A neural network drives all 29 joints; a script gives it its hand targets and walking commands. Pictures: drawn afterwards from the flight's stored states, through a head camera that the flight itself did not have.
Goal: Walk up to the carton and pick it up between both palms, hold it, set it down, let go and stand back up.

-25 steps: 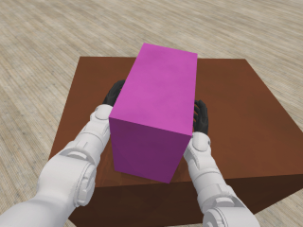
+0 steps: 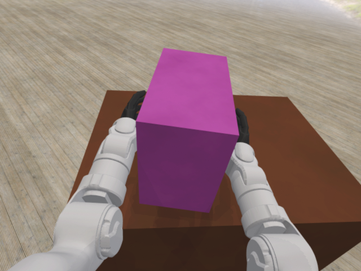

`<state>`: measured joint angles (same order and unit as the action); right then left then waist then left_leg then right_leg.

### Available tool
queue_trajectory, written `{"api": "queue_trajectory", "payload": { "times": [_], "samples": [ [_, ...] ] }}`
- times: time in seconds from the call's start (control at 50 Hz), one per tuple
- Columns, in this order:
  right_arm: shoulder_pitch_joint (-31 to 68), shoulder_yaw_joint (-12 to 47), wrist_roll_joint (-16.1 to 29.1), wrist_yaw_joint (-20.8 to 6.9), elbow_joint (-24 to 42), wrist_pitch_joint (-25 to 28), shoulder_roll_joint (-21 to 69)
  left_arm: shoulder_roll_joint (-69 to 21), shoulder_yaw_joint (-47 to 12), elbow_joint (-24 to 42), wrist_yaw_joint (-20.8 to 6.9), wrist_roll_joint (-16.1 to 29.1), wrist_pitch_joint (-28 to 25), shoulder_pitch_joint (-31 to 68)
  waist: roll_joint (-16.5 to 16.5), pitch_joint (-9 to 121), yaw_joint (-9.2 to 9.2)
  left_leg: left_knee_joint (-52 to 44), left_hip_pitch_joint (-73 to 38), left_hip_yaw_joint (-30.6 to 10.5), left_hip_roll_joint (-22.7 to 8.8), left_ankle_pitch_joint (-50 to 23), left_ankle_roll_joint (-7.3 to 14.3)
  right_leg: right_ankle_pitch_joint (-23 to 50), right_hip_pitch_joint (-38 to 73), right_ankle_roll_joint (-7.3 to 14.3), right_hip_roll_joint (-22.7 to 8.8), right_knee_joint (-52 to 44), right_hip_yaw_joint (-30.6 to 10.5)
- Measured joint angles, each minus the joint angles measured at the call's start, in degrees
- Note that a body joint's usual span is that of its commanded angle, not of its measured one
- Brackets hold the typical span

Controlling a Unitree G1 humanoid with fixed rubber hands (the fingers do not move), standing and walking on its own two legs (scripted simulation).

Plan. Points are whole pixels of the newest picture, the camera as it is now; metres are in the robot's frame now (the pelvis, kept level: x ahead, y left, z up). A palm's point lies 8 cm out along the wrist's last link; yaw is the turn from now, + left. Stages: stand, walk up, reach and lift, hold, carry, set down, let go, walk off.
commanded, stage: reach and lift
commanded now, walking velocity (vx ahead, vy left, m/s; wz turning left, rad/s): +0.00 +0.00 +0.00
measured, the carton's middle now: (185, 126) +0.42 -0.03 +0.15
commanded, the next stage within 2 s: hold in 1.74 s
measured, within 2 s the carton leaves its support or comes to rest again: neither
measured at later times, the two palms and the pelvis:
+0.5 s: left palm (136, 123) +0.39 +0.08 +0.17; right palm (249, 130) +0.37 -0.17 +0.17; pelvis -0.01 -0.03 +0.00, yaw +0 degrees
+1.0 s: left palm (128, 119) +0.38 +0.09 +0.19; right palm (245, 124) +0.37 -0.16 +0.19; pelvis +0.00 -0.03 +0.00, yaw +0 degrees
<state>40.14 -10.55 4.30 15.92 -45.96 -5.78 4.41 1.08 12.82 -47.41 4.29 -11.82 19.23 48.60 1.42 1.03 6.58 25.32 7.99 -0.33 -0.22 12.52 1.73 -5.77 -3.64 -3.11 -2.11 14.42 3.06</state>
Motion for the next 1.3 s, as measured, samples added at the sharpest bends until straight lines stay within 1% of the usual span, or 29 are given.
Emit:
{"api": "queue_trajectory", "payload": {
  "times": [0.06,0.14,0.18,0.28,0.38,0.44,0.5,0.58,0.66,0.72,0.78,0.84,0.94,1.06,1.16,1.22,1.3],
  "samples": [
    [1.1,-0.2,-0.1,-1.0,-0.2,-0.7,-0.7,-0.7,0.7,0.8,0.5,-1.2,1.1,0.5,-0.2,-1.0,-0.75,-0.4,-0.2,0.2,-0.2,-0.5,-0.2,0.3,-0.2,0.2,0.2,0.2,-0.3],
    [2.1,-0.1,-0.5,-1.8,-0.3,-1.1,-1.5,-1.7,1.5,3.0,1.8,-1.1,2.0,0.6,-0.7,0.1,-1.37,-1.2,1.1,0.3,-0.3,-1.4,-0.5,0.6,-2.2,0.5,0.3,0.7,-0.5],
    [2.8,0.0,-0.8,-1.9,0.0,-2.0,-1.9,-1.9,2.1,2.3,1.8,-1.6,1.7,1.2,-0.9,0.6,-1.5,-1.5,1.5,0.1,-0.3,-1.8,-0.7,0.6,-2.7,0.7,0.4,0.8,-0.4],
    [5.5,0.6,-0.2,-2.6,-1.0,-4.1,-2.9,-2.8,4.7,3.8,1.7,-3.1,3.0,1.1,-0.8,0.2,-1.75,-2.8,0.3,0.2,-0.7,-2.3,-1.3,0.5,-2.3,1.4,0.8,0.9,-0.6],
    [6.5,3.2,1.5,-2.7,-0.8,-5.1,-3.9,-3.7,5.7,8.7,1.9,-3.2,4.9,-1.2,-0.9,-0.2,-1.56,-3.2,-0.7,-0.2,-1.1,-2.4,-1.9,0.1,-1.6,1.9,1.3,1.3,-0.4],
    [6.6,3.7,1.6,-2.8,-1.1,-5.7,-3.6,-4.4,7.3,10.8,1.2,-4.0,6.4,-1.8,-0.6,-1.0,-1.32,-3.6,-1.8,-0.6,-1.3,-2.4,-2.2,-0.4,-0.6,2.2,1.4,1.5,-0.1],
    [5.4,6.1,3.0,-1.9,1.1,-7.0,-3.9,-4.9,7.2,14.3,0.8,-4.1,8.1,-3.8,-0.5,-1.9,-1.31,-4.0,-3.1,-0.9,-1.4,-2.4,-2.4,-0.7,0.5,2.4,1.6,1.5,0.2],
    [3.7,8.3,4.4,-1.2,4.6,-8.6,-4.1,-5.0,5.9,18.8,0.7,-2.9,10.0,-6.5,-0.7,-1.9,-1.32,-3.6,-3.2,-1.3,-1.5,-2.1,-2.6,-1.2,0.7,2.6,1.7,1.9,0.4],
    [2.7,9.6,5.1,-0.6,7.9,-10.3,-4.2,-5.0,5.1,22.8,0.7,-2.1,12.1,-8.0,-0.9,-2.2,-1.56,-3.2,-3.3,-1.6,-1.5,-1.7,-2.7,-1.5,0.9,2.7,1.8,2.3,0.6],
    [3.0,9.5,4.9,-0.7,8.7,-10.9,-4.0,-4.8,4.8,24.9,0.6,-2.3,13.7,-7.9,-1.0,-2.7,-1.42,-2.9,-3.3,-1.9,-1.3,-1.6,-2.7,-1.8,1.0,2.6,1.6,2.7,0.8],
    [3.3,8.7,4.8,-0.9,8.9,-11.4,-3.7,-5.0,5.4,25.4,0.2,-2.9,14.9,-7.1,-1.1,-2.8,-1.57,-2.9,-3.3,-2.0,-1.2,-1.6,-2.6,-2.0,1.0,2.6,1.5,2.9,0.8],
    [3.1,9.6,5.2,-0.7,10.1,-12.1,-4.3,-5.0,4.7,26.7,0.2,-3.2,15.9,-7.1,-1.3,-2.9,-1.77,-2.7,-3.3,-2.0,-1.2,-1.5,-2.6,-1.9,1.1,2.5,1.6,2.7,0.7],
    [3.3,9.3,5.7,-0.8,11.0,-13.1,-4.4,-5.3,4.7,27.4,0.1,-3.5,16.4,-7.4,-1.1,-2.6,-1.68,-2.4,-3.5,-1.8,-1.2,-1.1,-2.5,-2.0,1.4,2.4,1.6,2.7,0.4],
    [3.9,9.4,6.3,-1.3,10.2,-13.3,-4.5,-5.7,4.9,29.2,0.2,-4.8,18.1,-7.6,-0.4,-2.8,-1.59,-2.4,-4.3,-1.4,-1.3,-0.9,-2.5,-2.1,1.9,2.4,1.8,2.8,-0.1],
    [3.2,10.5,7.2,-1.3,11.4,-13.3,-4.9,-5.9,3.9,31.5,0.5,-5.0,19.1,-8.7,-0.3,-2.9,-1.63,-2.2,-4.5,-1.4,-1.5,-0.7,-2.6,-2.0,2.1,2.4,2.0,2.8,-0.4],
    [3.5,10.0,7.3,-1.5,10.9,-13.2,-4.6,-6.1,4.1,31.8,0.8,-5.3,19.7,-8.5,-0.4,-3.0,-1.64,-2.1,-4.6,-1.3,-1.5,-0.7,-2.6,-2.1,2.1,2.5,2.0,3.0,-0.4],
    [4.3,8.9,6.5,-1.8,9.6,-13.8,-4.4,-6.2,5.2,29.9,0.7,-5.5,20.1,-6.9,-0.5,-3.2,-2.01,-2.3,-4.6,-1.2,-1.4,-1.0,-2.6,-2.2,1.8,2.5,1.9,3.5,-0.6]
  ]
}}
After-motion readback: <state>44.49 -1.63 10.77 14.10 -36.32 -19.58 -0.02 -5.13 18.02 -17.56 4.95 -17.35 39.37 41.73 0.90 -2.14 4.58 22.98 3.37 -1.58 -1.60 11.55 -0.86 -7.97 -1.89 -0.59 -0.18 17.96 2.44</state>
